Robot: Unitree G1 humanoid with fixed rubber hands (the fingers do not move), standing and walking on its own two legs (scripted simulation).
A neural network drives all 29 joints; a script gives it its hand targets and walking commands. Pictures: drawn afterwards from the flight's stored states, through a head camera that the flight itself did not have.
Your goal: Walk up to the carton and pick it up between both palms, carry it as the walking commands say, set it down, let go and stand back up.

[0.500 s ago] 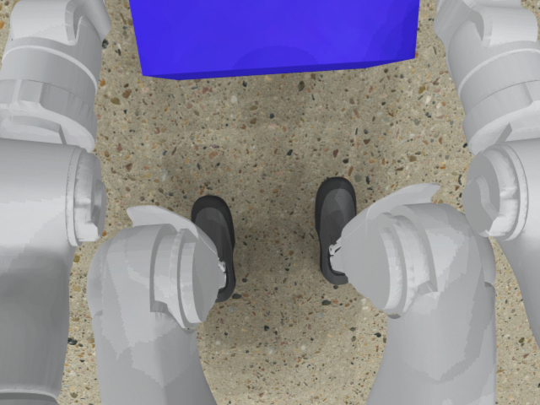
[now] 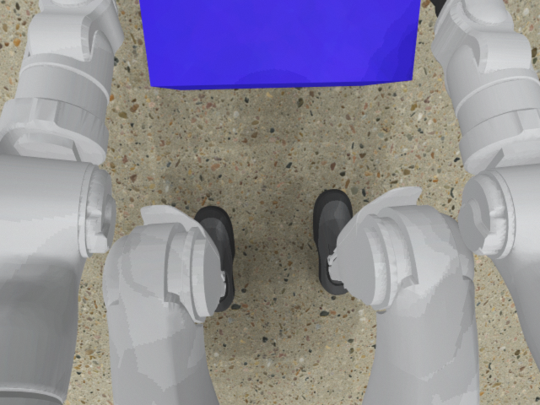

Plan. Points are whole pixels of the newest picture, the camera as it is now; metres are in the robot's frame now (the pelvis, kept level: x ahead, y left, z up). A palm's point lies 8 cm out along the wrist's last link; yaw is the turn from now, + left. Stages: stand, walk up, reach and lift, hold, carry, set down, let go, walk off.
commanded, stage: reach and lift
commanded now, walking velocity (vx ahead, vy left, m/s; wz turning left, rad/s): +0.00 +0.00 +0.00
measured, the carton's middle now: out of the picture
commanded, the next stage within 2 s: none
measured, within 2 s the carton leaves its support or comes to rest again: neither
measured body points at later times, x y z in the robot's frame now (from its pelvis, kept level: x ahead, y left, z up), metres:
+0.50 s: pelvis +0.00 +0.00 +0.02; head +0.35 +0.00 +0.30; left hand +0.58 +0.17 -0.11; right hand +0.55 -0.21 -0.12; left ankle +0.11 +0.11 -0.32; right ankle +0.12 -0.12 -0.32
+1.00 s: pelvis +0.00 +0.00 +0.07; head +0.33 +0.01 +0.38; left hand +0.57 +0.18 -0.04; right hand +0.53 -0.21 -0.04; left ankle +0.11 +0.11 -0.32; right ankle +0.12 -0.12 -0.32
